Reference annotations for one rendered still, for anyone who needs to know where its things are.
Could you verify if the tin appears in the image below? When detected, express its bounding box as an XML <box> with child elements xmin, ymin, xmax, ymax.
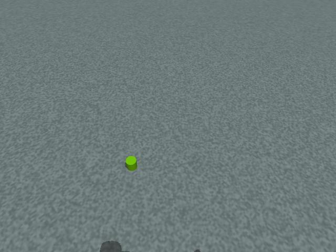
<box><xmin>126</xmin><ymin>156</ymin><xmax>137</xmax><ymax>171</ymax></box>

